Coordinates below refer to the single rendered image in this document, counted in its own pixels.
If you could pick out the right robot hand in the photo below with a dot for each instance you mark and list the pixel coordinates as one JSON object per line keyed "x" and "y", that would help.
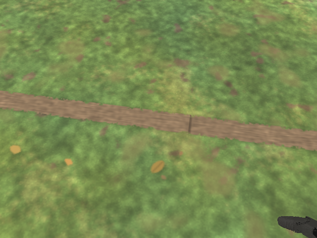
{"x": 305, "y": 225}

